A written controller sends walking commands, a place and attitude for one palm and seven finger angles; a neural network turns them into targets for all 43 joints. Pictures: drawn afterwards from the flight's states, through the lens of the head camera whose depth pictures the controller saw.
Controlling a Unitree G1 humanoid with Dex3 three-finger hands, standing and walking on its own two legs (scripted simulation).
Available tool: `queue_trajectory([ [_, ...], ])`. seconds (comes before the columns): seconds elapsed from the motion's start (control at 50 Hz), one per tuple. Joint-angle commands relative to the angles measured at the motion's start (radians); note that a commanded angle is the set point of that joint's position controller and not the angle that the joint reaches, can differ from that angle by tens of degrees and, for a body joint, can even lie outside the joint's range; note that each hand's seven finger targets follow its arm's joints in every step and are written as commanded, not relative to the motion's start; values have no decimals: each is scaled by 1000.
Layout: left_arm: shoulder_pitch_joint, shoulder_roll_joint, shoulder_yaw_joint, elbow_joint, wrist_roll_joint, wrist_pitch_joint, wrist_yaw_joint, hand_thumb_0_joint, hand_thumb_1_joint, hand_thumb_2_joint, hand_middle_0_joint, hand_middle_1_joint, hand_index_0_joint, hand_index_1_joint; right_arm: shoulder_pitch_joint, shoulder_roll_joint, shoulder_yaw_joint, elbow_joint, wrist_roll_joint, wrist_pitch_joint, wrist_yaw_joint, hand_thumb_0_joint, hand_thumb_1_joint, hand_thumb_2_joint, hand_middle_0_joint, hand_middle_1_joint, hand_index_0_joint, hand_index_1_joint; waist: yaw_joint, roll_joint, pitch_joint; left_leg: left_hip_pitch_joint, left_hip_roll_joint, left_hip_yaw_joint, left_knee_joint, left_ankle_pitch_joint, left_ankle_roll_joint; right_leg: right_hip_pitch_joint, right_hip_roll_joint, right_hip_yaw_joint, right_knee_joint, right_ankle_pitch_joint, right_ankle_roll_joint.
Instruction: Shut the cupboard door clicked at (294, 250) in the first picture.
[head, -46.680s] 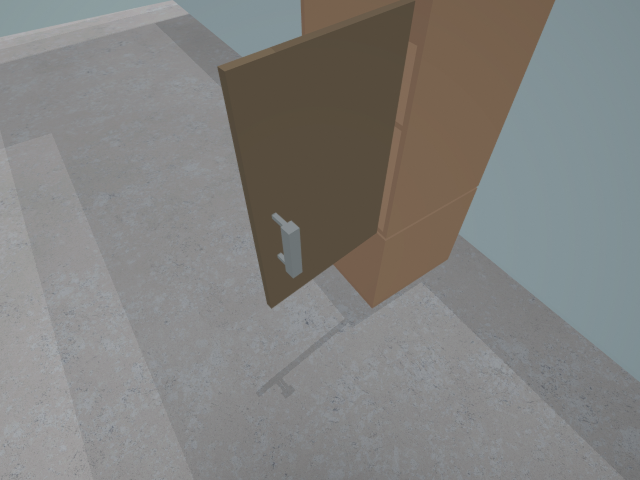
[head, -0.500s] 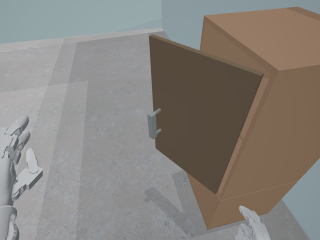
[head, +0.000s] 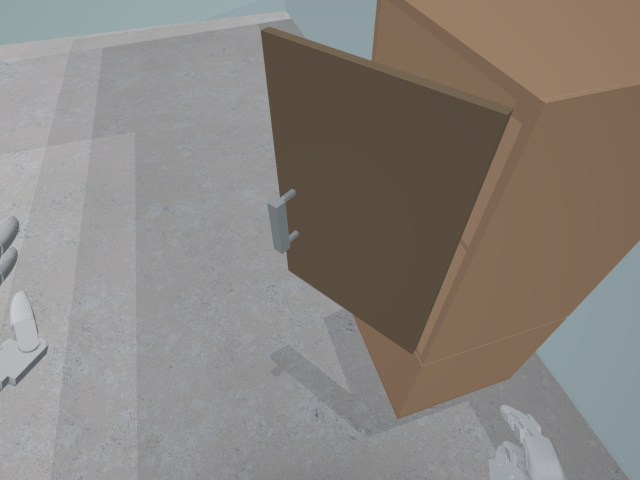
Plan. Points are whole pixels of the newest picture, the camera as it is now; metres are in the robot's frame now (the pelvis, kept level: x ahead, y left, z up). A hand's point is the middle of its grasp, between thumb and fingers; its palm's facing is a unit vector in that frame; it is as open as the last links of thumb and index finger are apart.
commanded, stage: step back with the hand held close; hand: left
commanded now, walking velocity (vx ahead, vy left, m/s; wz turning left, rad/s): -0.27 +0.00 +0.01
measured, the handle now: (286, 220) +0.62 +0.11 -0.11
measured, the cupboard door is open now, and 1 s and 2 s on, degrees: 33 33 33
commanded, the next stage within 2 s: stop stepping back and stand still in 1.40 s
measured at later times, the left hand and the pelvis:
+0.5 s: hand out of the picture +0.13 +0.28 +0.17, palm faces +0.50 -0.76 -0.42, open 7.4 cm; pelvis -0.07 +0.01 -0.02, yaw +0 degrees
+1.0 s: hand out of the picture +0.08 +0.29 +0.18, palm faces +0.55 -0.73 -0.40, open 7.4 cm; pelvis -0.11 +0.01 -0.02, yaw +2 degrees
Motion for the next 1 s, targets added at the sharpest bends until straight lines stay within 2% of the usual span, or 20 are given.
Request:
queue_trajectory([
  [0.0, 0, 219, 191, -204, -4, -57, 27, 0, 900, 900, -200, -300, -200, -300, -99, -110, -37, -184, -6, -30, -16, 0, -900, -900, 200, 300, 200, 300, 13, 3, -214, -84, 184, -144, -47, 573, -64, 253, -123, 135, 70, 519, -19],
  [0.06, 8, 197, 166, -204, 0, -55, 25, 0, 900, 900, -200, -300, -200, -300, -91, -117, -35, -196, -6, -22, -13, 0, -900, -900, 200, 300, 200, 300, 10, 36, -178, -146, 203, -170, -86, 451, -48, 230, -98, 134, 85, 388, -7],
  [0.1, 5, 205, 181, -196, 6, -57, 23, 0, 900, 900, -200, -300, -200, -300, -104, -123, -35, -197, -13, -25, -16, 0, -900, -900, 200, 300, 200, 300, 19, 54, -148, -242, 218, -193, -142, 281, -20, 263, -71, 124, 92, 307, 10],
  [0.16, -28, 183, 159, -187, 17, -60, 23, 0, 900, 900, -200, -300, -200, -300, -97, -125, -29, -204, -12, -27, -18, 0, -900, -900, 200, 300, 200, 300, 12, 35, -89, -393, 223, -211, -189, -5, 13, 296, -61, 135, 110, 212, 17],
  [0.2, -67, 200, 177, -189, 34, -68, 25, 0, 900, 900, -200, -300, -200, -300, -97, -133, -31, -204, -14, -33, -20, 0, -900, -900, 200, 300, 200, 300, 11, 36, -60, -501, 222, -227, -222, -214, 33, 339, -55, 143, 117, 167, 20],
  [0.24, -105, 175, 154, -194, 45, -78, 27, 0, 900, 900, -200, -300, -200, -300, -85, -131, -27, -206, -13, -41, -21, 0, -900, -900, 200, 300, 200, 300, 3, 49, -42, -569, 225, -237, -241, -334, 49, 354, -48, 143, 145, 129, 24],
  [0.3, -168, 193, 169, -215, 64, -90, 29, 0, 900, 900, -200, -300, -200, -300, -83, -139, -28, -202, -22, -57, -22, 0, -900, -900, 200, 300, 200, 300, 6, 66, -28, -646, 242, -265, -271, -426, 67, 392, -25, 128, 189, 99, 31],
  [0.38, -218, 166, 144, -239, 73, -103, 29, 0, 900, 900, -200, -300, -200, -300, -67, -138, -27, -196, -24, -77, -18, 0, -900, -900, 200, 300, 200, 300, 2, 71, -23, -681, 249, -264, -261, -467, 72, 400, -17, 125, 237, 93, 31],
  [0.44, -215, 174, 161, -228, 82, -111, 31, 0, 900, 900, -200, -300, -200, -300, -66, -137, -30, -192, -27, -85, -13, 0, -900, -900, 200, 300, 200, 300, 3, 52, -11, -709, 245, -267, -242, -478, 74, 398, -19, 148, 241, 87, 25],
  [0.52, -191, 163, 163, -210, 85, -123, 31, 0, 900, 900, -200, -300, -200, -300, -55, -129, -33, -185, -26, -84, 1, 0, -900, -900, 200, 300, 200, 300, -1, 3, -4, -714, 202, -228, -156, -468, 56, 351, -66, 217, 187, 63, -3],
  [0.6, -144, 195, 202, -211, 79, -140, 38, 0, 900, 900, -200, -300, -200, -300, -49, -126, -41, -179, -25, -86, 12, 0, -900, -900, 200, 300, 200, 300, -3, -45, -21, -618, 168, -208, -61, -415, 33, 223, -125, 299, 79, -20, -37],
  [0.66, -105, 196, 200, -242, 66, -151, 44, 0, 900, 900, -200, -300, -200, -300, -45, -113, -36, -174, -22, -86, 19, 0, -900, -900, 200, 300, 200, 300, -5, -67, -72, -541, 158, -203, -44, -343, 23, 179, -141, 292, 56, -20, -42],
  [0.7, -79, 217, 230, -258, 66, -159, 50, 0, 900, 900, -200, -300, -200, -300, -51, -117, -37, -174, -22, -93, 13, 0, -900, -900, 200, 300, 200, 300, -5, -14, -90, -557, 178, -220, -96, -342, 32, 215, -108, 247, 106, 26, -27],
  [0.78, -81, 207, 248, -306, 66, -171, 49, 0, 900, 900, -200, -300, -200, -300, -58, -125, -43, -170, -24, -112, -1, 0, -900, -900, 200, 300, 200, 300, 4, 115, -138, -720, 293, -290, -249, -421, 77, 410, 7, 114, 351, 154, 24],
  [0.82, -108, 198, 243, -303, 72, -170, 43, 0, 900, 900, -200, -300, -200, -300, -61, -130, -49, -159, -27, -123, -6, 0, -900, -900, 200, 300, 200, 300, 2, 148, -113, -764, 352, -324, -315, -510, 87, 432, 44, 94, 412, 46, 38],
  [0.84, -114, 196, 244, -287, 70, -167, 42, 0, 900, 900, -200, -300, -200, -300, -59, -128, -50, -156, -34, -127, -9, 0, -900, -900, 200, 300, 200, 300, 2, 148, -79, -755, 371, -354, -332, -482, 91, 406, 62, 84, 424, 28, 40],
  [0.88, -138, 170, 214, -265, 64, -166, 35, 0, 900, 900, -200, -300, -200, -300, -55, -118, -47, -133, -43, -135, -9, 0, -900, -900, 200, 300, 200, 300, 0, 114, -42, -651, 381, -356, -321, -351, 84, 323, 69, 83, 384, -43, 38],
  [0.9, -144, 167, 207, -258, 56, -171, 33, 0, 900, 900, -200, -300, -200, -300, -50, -109, -50, -121, -43, -146, -7, 0, -900, -900, 200, 300, 200, 300, 0, 85, -39, -526, 368, -356, -284, -207, 69, 250, 60, 83, 296, -34, 30],
  [0.92, -144, 137, 164, -244, 50, -172, 27, 0, 900, 900, -200, -300, -200, -300, -61, -106, -43, -108, -45, -153, -6, 0, -900, -900, 200, 300, 200, 300, -2, 77, -34, -453, 360, -334, -271, -141, 57, 197, 57, 88, 249, -76, 29],
  [0.98, -144, 118, 113, -238, 31, -174, 18, 0, 900, 900, -200, -300, -200, -300, -68, -98, -34, -70, -44, -174, 6, 0, -900, -900, 200, 300, 200, 300, 4, 117, -83, -223, 342, -309, -242, 74, 33, 97, 46, 75, 78, -84, 22],
])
